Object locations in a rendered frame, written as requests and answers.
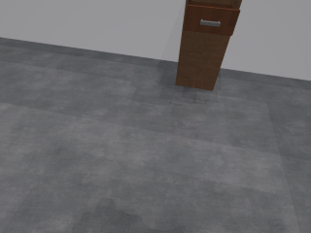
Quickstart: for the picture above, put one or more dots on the handle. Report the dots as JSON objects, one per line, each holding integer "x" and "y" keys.
{"x": 210, "y": 23}

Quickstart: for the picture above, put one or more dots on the drawer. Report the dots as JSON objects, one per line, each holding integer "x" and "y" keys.
{"x": 224, "y": 13}

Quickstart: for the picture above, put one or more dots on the cabinet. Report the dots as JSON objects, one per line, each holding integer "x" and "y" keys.
{"x": 201, "y": 54}

